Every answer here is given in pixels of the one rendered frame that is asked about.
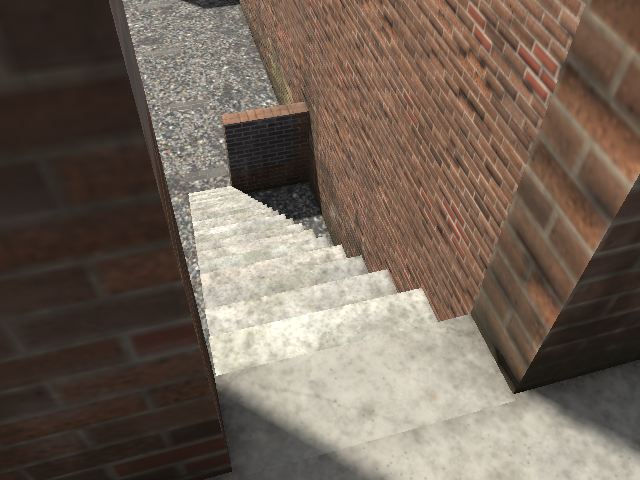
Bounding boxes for stairs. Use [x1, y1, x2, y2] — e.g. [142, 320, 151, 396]
[188, 186, 438, 376]

